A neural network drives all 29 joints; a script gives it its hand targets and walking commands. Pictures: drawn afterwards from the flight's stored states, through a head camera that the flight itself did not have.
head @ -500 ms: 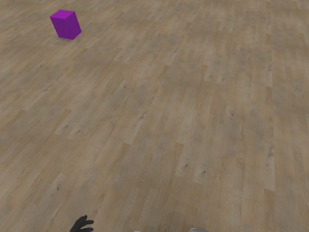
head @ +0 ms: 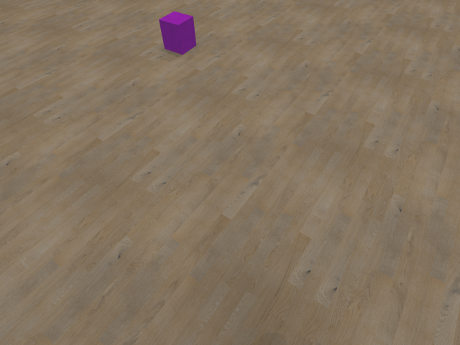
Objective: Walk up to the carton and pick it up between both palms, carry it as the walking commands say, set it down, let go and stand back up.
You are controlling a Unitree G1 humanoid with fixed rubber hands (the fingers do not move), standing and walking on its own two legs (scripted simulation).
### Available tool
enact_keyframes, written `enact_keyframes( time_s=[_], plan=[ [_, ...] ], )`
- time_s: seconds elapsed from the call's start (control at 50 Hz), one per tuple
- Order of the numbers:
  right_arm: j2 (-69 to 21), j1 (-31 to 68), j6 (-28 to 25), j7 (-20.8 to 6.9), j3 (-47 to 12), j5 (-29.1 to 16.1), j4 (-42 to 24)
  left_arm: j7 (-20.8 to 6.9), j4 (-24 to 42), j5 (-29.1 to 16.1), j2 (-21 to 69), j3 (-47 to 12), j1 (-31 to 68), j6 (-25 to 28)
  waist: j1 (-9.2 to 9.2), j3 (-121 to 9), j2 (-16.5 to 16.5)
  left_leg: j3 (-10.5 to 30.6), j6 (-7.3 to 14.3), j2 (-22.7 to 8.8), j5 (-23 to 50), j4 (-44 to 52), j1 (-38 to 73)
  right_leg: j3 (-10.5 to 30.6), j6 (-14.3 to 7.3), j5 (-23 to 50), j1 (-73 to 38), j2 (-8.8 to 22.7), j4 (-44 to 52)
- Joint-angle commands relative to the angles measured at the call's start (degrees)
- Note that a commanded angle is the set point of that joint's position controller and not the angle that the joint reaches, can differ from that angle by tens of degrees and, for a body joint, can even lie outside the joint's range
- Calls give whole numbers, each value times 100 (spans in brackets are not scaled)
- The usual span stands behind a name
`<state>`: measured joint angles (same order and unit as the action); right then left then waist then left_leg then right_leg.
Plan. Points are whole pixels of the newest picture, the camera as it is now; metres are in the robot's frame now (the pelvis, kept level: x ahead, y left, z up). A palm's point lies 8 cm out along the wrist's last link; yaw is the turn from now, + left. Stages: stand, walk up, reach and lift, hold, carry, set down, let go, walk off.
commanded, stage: walk up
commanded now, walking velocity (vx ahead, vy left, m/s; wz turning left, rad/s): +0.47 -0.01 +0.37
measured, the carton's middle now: (178, 33) +2.59 +0.44 -0.64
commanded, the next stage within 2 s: none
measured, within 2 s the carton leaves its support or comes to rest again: neither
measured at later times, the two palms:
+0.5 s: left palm (122, 325) +0.19 +0.23 -0.12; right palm (359, 270) +0.29 -0.25 -0.12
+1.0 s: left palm (108, 199) +0.47 +0.32 -0.10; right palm (315, 223) +0.39 -0.18 -0.11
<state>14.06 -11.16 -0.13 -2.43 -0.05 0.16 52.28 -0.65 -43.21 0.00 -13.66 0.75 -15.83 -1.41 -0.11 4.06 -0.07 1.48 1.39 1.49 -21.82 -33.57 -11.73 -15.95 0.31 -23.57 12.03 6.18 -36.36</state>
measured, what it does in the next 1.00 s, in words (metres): walks ahead: right foot, then left foot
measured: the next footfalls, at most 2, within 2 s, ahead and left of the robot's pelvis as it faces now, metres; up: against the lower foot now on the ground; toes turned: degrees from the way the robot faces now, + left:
right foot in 0.28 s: +0.20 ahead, -0.13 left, +0.00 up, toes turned -4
left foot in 0.68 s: +0.39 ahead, +0.16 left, +0.00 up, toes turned +13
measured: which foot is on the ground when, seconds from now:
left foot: down 0.00-0.28, up 0.30-0.66, down 0.68-1.00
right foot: up 0.00-0.26, down 0.28-0.68, up 0.70-1.00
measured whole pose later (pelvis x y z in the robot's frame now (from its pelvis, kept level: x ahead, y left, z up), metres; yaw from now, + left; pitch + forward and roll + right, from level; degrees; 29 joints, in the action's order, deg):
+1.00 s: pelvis +0.39 +0.07 +0.02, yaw +10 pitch -4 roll -3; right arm 11.2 -22.2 -3.1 -1.0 -0.1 0.2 62.2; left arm -2.5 -46.9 0.0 -13.3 1.3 -9.1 0.4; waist 0.0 4.3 -0.4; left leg -2.1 2.1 -2.5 -16.5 -24.6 -4.6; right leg -3.5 4.4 -10.5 29.0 3.5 -54.3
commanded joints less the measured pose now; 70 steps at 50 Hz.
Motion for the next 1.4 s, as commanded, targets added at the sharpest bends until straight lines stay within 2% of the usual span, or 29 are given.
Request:
enact_keyframes(
  time_s=[0.0,0.06,0.18,0.22,0.24,0.26,0.28,0.3,0.4,0.48,0.56,0.6,0.62,0.64,0.66,0.68,0.76,0.9,1.02,1.08,1.1,1.12,1.14,1.16,1.18,1.22,1.28,1.34,1.38],
  plan=[
    [1306,-1713,-281,274,455,219,391,-89,530,77,-529,141,1442,298,-767,-162,-1204,3526,1174,-2151,970,2152,2147,1468,251,-878,3403,-304,-2892],
    [915,-1241,-378,331,320,145,367,-151,398,63,-471,114,1514,375,-513,152,-548,2312,963,-1645,3031,2002,1780,1453,347,-115,2855,-236,-2028],
    [939,-775,-418,285,401,139,448,-146,79,-30,-348,134,832,392,-30,-23,-1109,1152,641,-1022,3916,1691,230,969,316,662,114,-601,403],
    [860,-591,-452,261,358,52,347,-16,-440,76,-788,344,-736,433,712,-746,-445,626,400,-525,4120,-328,-1256,1391,14,1229,-2429,-263,982],
    [514,-469,-500,268,196,37,165,65,-774,297,-1321,511,-1798,457,1084,-1281,1293,-54,281,16,1334,-2235,-2543,3017,-389,1442,-3568,1311,1329],
    [489,-497,-460,299,210,26,25,72,-790,385,-1649,494,-2076,429,940,-1485,1732,-215,261,34,-1146,-3551,-2816,4053,-932,1858,-3419,2486,1806],
    [579,-286,-438,282,309,72,13,54,-777,375,-1477,420,-1792,439,834,-1260,759,131,250,-311,-989,-3999,-2814,3903,-1051,1633,-2955,2292,1858],
    [531,3,-425,259,365,68,87,41,-771,375,-1104,360,-1407,471,756,-699,454,204,225,-519,-603,-4043,-2925,3308,-1184,1757,-2425,2061,1818],
    [288,-168,-140,1,362,192,100,-1,-514,155,-507,128,-450,524,182,463,597,-115,-258,-757,660,-3649,-2310,1934,-739,403,-327,1597,2714],
    [210,223,-124,-120,225,133,-86,-4,-365,168,-518,172,-240,571,19,743,495,-198,-345,-1015,1052,-1935,-1846,1277,-412,873,121,1431,2658],
    [300,267,-112,-176,168,145,-146,-34,-395,167,-871,240,-285,466,-77,626,1141,-914,-266,-731,799,-1108,-984,862,-275,2048,183,1218,2219],
    [417,-52,-168,-102,206,174,-64,-15,-404,107,-1077,283,-280,463,-275,92,701,-1067,-162,-495,970,-438,-141,730,-165,3036,9,1017,1242],
    [709,-754,-251,-24,331,174,143,-31,-441,63,-1033,254,-320,431,-620,-365,98,-930,82,-322,1016,8,1143,465,-15,3203,496,603,-304],
    [1406,-1579,-317,94,525,251,300,-45,-267,-14,-690,186,-270,428,-893,-821,-2034,1082,571,-1358,1564,711,2372,112,270,1086,1898,-286,-2724],
    [1710,-1904,-354,161,546,249,280,-29,-4,-51,-527,192,-30,419,-826,-948,-2626,3246,923,-2318,2412,1479,2432,705,390,-1002,2831,-748,-4007],
    [1574,-2067,-370,188,491,184,389,8,139,-74,-663,233,351,462,-827,-1171,-2042,3285,967,-2226,2638,1595,2470,1428,221,-857,2849,-428,-4292],
    [711,-723,-518,304,291,138,195,-62,-273,9,-385,183,121,379,-99,-706,-684,1969,648,-1602,2728,1523,943,1660,217,297,2232,-134,-3657],
    [573,-627,-575,254,254,131,436,-223,-305,26,-185,112,907,194,-6,642,-913,1177,582,-1411,136,2959,-736,1321,463,1491,1471,-78,-1749],
    [740,-897,-496,243,319,146,595,-186,-370,-25,-146,75,1205,337,-229,285,-1276,920,607,-1286,1183,2531,-244,1049,410,872,463,-277,17],
    [722,-1061,-426,209,294,93,640,-56,-710,42,-366,191,172,479,249,-489,-625,505,437,-966,2126,705,-713,927,96,975,-1264,-313,1165],
    [542,-974,-442,204,239,75,529,5,-1009,109,-739,352,-612,484,655,-892,226,212,284,-614,2113,-658,-1504,1764,-101,576,-2426,290,1403],
    [235,-993,-477,239,125,65,270,69,-1180,298,-1379,530,-1434,504,871,-1365,1810,-330,179,-170,-367,-2506,-2775,3704,-545,856,-3414,1990,1825],
    [270,-683,-469,266,155,95,89,54,-1239,320,-1634,484,-1779,532,874,-1262,1650,-188,172,-446,-977,-3492,-3279,4169,-946,1254,-3295,2637,2001],
    [364,-229,-485,227,199,129,-100,76,-1294,320,-1471,412,-1692,573,817,-1101,991,-23,184,-546,-587,-3962,-3659,4075,-1108,1972,-3295,2462,2054],
    [295,-72,-491,214,235,57,-3,68,-1355,288,-1065,309,-1392,590,828,-948,562,208,171,-732,-346,-3965,-3437,3141,-1111,2627,-2928,2064,1761],
    [318,65,-484,83,129,197,-186,106,-1661,171,-775,144,-1161,540,541,-472,700,-281,10,-1041,-165,-3135,-3078,2117,-1015,2016,-1893,1559,1959],
    [121,377,-278,-82,123,231,-384,114,-1351,41,-608,89,-621,517,245,342,680,-584,-227,-1063,332,-1923,-2420,1533,-1000,1286,-699,1401,2590],
    [-35,184,-290,-81,62,218,-384,99,-1218,12,-655,98,-253,546,-6,245,936,-965,-213,-727,722,-862,-1317,880,-871,2330,-284,1005,2245],
    [14,-721,-307,35,-11,225,-41,103,-1214,-35,-683,159,-100,487,-541,-421,1025,-1102,-103,-176,948,-6,-83,559,-639,2968,-237,701,1184]
  ],
)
